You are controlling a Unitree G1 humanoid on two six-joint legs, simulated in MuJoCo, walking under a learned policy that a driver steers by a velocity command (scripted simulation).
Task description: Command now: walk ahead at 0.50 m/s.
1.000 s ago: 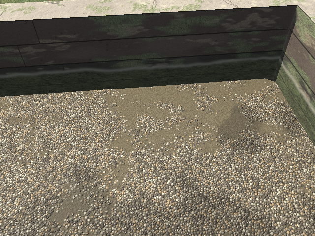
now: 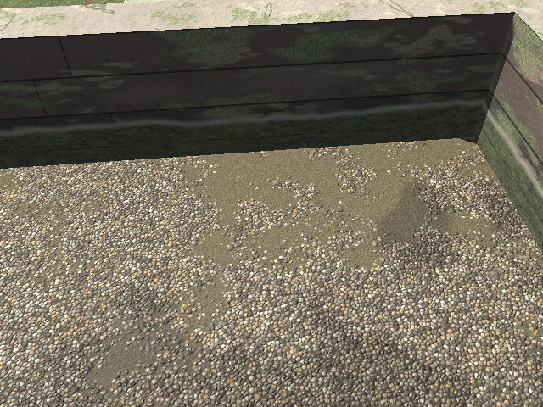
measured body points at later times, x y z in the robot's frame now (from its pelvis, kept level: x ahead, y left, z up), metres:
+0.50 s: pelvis +0.00 +0.00 +0.00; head -0.01 +0.00 +0.45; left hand +0.19 +0.19 -0.08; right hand +0.20 -0.19 -0.08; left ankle -0.02 +0.12 -0.72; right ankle -0.02 -0.05 -0.72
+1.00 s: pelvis +0.00 +0.00 +0.00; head -0.01 +0.00 +0.45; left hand +0.19 +0.19 -0.08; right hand +0.20 -0.19 -0.08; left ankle -0.02 +0.12 -0.72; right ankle -0.02 -0.05 -0.72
